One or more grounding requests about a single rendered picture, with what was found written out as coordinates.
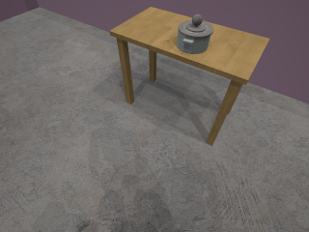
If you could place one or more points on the table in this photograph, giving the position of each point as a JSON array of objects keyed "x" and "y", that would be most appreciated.
[{"x": 231, "y": 53}]

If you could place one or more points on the robot left hand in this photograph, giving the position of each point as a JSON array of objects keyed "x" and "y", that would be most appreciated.
[{"x": 78, "y": 225}]

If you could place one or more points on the lid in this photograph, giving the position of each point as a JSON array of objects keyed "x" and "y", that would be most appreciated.
[{"x": 190, "y": 30}]

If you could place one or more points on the knob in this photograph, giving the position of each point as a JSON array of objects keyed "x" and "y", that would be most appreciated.
[{"x": 197, "y": 19}]

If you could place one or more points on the pot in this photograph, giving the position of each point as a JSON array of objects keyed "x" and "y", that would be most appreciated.
[{"x": 192, "y": 45}]

